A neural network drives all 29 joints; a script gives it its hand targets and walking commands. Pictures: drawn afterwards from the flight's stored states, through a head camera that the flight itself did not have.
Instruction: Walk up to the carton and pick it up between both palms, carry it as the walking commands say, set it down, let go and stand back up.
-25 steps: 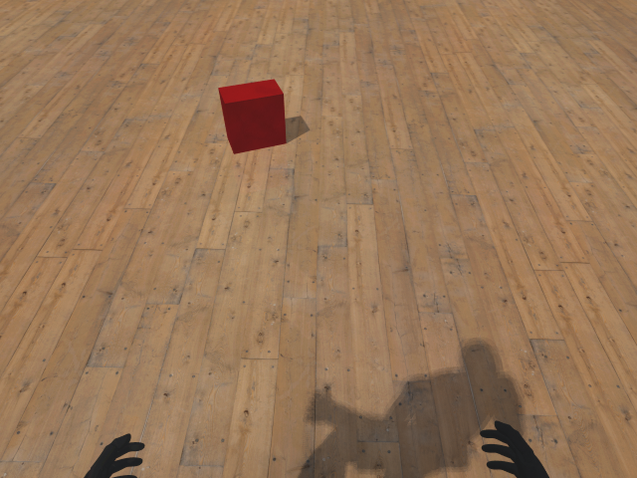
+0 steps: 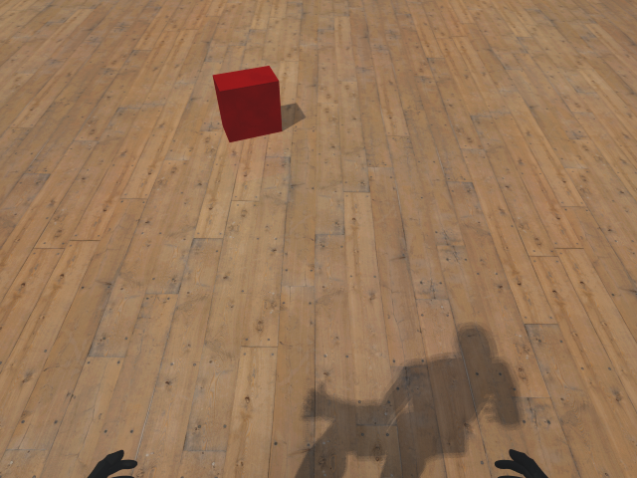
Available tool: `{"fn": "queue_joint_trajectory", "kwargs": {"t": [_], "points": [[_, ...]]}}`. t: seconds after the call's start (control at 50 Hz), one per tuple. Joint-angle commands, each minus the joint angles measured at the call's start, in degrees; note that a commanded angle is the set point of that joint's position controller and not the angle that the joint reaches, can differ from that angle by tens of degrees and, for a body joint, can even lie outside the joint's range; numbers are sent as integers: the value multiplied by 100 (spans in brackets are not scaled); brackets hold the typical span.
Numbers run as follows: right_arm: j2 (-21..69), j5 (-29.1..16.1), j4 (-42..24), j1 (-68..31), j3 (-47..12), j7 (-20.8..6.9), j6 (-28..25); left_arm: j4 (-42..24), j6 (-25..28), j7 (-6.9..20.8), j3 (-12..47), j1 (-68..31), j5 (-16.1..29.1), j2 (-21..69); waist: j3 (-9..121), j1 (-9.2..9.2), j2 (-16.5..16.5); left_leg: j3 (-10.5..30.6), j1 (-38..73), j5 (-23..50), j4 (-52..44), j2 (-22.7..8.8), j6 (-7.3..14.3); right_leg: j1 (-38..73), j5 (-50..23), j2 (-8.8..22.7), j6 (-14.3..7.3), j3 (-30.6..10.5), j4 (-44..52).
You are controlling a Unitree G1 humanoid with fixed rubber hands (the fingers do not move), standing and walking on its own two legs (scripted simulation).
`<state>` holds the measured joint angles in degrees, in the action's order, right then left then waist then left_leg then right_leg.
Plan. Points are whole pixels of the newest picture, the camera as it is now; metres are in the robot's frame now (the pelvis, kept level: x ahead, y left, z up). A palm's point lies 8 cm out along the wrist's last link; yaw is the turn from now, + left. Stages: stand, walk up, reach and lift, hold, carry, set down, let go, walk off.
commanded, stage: stand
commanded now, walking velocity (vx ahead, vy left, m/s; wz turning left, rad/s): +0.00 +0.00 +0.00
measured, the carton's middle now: (249, 104) +1.85 +0.28 -0.63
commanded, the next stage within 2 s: walk up in 0.88 s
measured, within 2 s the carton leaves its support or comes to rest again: neither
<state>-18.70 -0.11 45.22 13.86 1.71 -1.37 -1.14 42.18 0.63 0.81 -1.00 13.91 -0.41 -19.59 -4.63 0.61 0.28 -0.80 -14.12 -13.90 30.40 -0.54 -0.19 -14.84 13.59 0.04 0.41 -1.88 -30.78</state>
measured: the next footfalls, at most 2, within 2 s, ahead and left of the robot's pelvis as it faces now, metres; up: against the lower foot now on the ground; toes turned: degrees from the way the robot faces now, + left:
left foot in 1.50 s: +0.11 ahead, +0.21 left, +0.00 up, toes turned +13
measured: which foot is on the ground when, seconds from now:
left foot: down 0.00-1.00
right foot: down 0.00-1.00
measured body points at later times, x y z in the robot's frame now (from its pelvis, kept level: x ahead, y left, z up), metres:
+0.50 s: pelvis +0.03 +0.00 +0.01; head +0.04 +0.01 +0.46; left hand +0.15 +0.29 -0.11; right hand +0.14 -0.29 -0.10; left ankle +0.03 +0.12 -0.73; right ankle +0.03 -0.13 -0.73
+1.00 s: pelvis +0.00 +0.00 +0.01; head +0.00 +0.00 +0.46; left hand +0.09 +0.30 -0.11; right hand +0.09 -0.30 -0.11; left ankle +0.03 +0.12 -0.73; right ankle +0.03 -0.13 -0.73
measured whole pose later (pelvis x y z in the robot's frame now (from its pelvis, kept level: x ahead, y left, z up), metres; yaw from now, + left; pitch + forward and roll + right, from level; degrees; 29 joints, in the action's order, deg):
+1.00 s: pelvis +0.00 +0.00 +0.01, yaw +0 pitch -4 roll +0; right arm -19.9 -0.2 56.6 9.5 0.6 0.3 -1.0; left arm 57.0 1.2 -0.2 0.2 9.9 0.5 -20.6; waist -3.9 0.2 0.1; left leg -0.8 -7.6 -9.4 20.9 -0.9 -0.4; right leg -8.2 8.9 -0.2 0.3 -1.9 -20.9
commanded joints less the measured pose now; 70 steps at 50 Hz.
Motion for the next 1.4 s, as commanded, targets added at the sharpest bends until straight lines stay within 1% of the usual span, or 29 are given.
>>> {"fn": "queue_joint_trajectory", "kwargs": {"t": [0.0,0.08,0.12,0.14,0.16,0.26,0.28,0.3,0.32,0.46,0.5,0.52,0.54,0.56,0.62,0.7,0.74,0.78,1.04,1.06,1.08,1.1,1.12,1.14,1.16,1.22,1.26,1.32,1.38], "points": [[-1009,58,-529,-510,234,134,-98,-464,186,-100,-287,-569,1,-1122,628,-68,-19,673,123,-73,-652,-612,203,146,183,509,-273,-566,584],[-1172,-16,-507,-580,235,150,-127,-213,188,-53,-233,-297,1,-961,470,-144,-323,600,196,74,-789,-580,171,173,-1,526,-277,-550,673],[-1220,4,-300,-369,221,117,-181,-174,186,-61,-208,-495,84,-1094,642,-161,443,580,340,446,-715,-533,127,228,-332,471,-236,-447,716],[-1268,-92,-238,-334,250,161,-156,-124,201,-50,-155,-409,-4,-870,606,-126,-263,590,494,494,-681,-626,122,302,-377,612,-207,-571,784],[-1272,-97,-245,-410,271,140,-173,-70,195,-72,-150,-518,7,-1021,554,-24,186,553,585,517,-671,-562,180,160,-582,560,-220,-623,854],[-1096,-45,-130,-591,106,164,-111,196,240,-132,-121,-398,69,-968,737,-127,-453,522,628,1192,-645,-678,224,676,-1223,668,-259,-546,778],[-1149,-62,-77,-315,161,156,-103,208,222,-132,-178,-375,87,-1219,573,45,-66,631,636,1045,-668,-594,208,472,-1438,621,-248,-574,841],[-1144,-59,12,-431,163,173,-137,222,217,-113,-117,-403,101,-941,830,-161,185,485,679,1045,-714,-615,243,764,-1531,610,-302,-506,757],[-1006,-90,-1,-278,78,168,-140,276,165,-139,-77,-488,82,-1021,600,55,29,536,772,1150,-740,-585,179,355,-1431,612,-269,-545,781],[-1339,26,70,-856,163,267,-132,462,169,-241,-122,-779,107,-961,876,-137,-365,535,1030,1987,-764,-732,314,648,-1642,602,-238,-517,824],[-1286,-65,233,-572,194,224,-160,579,135,-164,-139,-836,30,-1108,853,-13,15,556,1143,1874,-834,-707,198,686,-1763,607,-254,-442,821],[-1118,-89,78,-769,99,195,-116,578,139,-188,-56,-572,81,-972,1165,-234,-300,439,1256,1760,-792,-696,130,783,-1669,603,-214,-344,652],[-1277,-11,286,-460,140,203,-113,734,147,-154,-134,-588,105,-1204,846,-114,260,464,1160,1734,-866,-693,171,706,-1702,636,-260,-431,792],[-1110,-18,383,-718,75,220,-97,734,163,-216,-155,-862,91,-1202,549,-68,-280,411,896,1530,-943,-647,154,637,-1651,644,-223,-540,950],[-1283,-76,478,-711,158,225,-101,858,122,-158,-39,-736,101,-1035,639,-100,341,522,882,953,-1066,-661,206,710,-1136,645,-176,-443,1165],[-1080,-19,529,-850,82,219,-88,969,131,-216,-101,-692,77,-1174,312,-51,-316,557,653,723,-1232,-652,204,617,-863,622,-203,-564,1187],[-1153,-66,596,-681,150,206,-96,979,138,-201,-91,-798,64,-1112,325,-16,255,552,835,547,-1325,-651,178,514,-705,644,-199,-524,1257],[-1011,-11,662,-739,69,219,-85,1045,170,-213,-60,-838,70,-965,239,-46,-207,531,798,427,-1384,-683,145,490,-418,666,-286,-660,1354],[-1260,-55,776,-482,192,221,-107,1108,149,-105,-94,-723,28,-1024,337,-30,197,555,689,-125,-1203,-542,115,184,755,682,-221,-726,1737],[-1177,186,1036,563,451,262,206,884,-197,152,-461,-985,-150,-795,716,347,271,1901,1373,-2055,-1042,-1530,504,-829,2091,326,-37,322,-181],[-1194,83,758,-460,388,-41,264,701,-119,-24,-433,-861,-59,-623,329,-167,-1271,1638,-976,-2972,-1522,-933,550,440,1366,627,110,260,-162],[-857,82,527,-1180,359,-90,260,1025,-59,-57,-378,24,-84,-424,266,-772,-1037,1181,-2570,-2725,-1284,-598,339,1915,1105,561,-39,432,-177],[-721,136,349,-1518,332,-88,237,1263,-8,-93,-469,822,-89,-674,188,-1085,-134,593,-3095,-2149,-367,-118,66,2257,1884,923,-173,62,768],[-291,130,62,-1543,218,-110,199,1417,21,-165,-594,1135,-118,-1146,100,-1012,1500,557,-3570,-1806,1593,33,81,1871,3981,2483,-640,-2599,2321],[-147,248,-38,-1903,240,-112,158,1492,44,-206,-481,719,-225,-1001,-312,-879,1192,594,-3519,-695,2573,-230,-191,1397,3031,2731,-843,-2939,2547],[-132,334,336,-1030,291,-219,72,1247,229,-276,-440,169,-158,-785,128,-286,312,576,-2816,-209,2850,-592,-135,1057,2438,2353,-887,-2032,2388],[-273,223,732,12,369,-302,36,931,326,-159,-423,-540,-178,-647,384,306,465,-18,-1305,-283,2445,-535,-229,38,2218,1833,-610,-721,2565],[-124,81,632,-80,242,-410,95,994,307,-41,-458,-731,-182,-606,162,339,1443,-380,-430,-114,1390,-422,-235,-555,1936,1326,-293,282,2500],[-63,159,654,-172,225,-331,26,1146,266,-37,-481,-40,-141,-704,351,160,837,-728,152,-118,404,-265,-249,-313,1993,1447,-336,206,1935]]}}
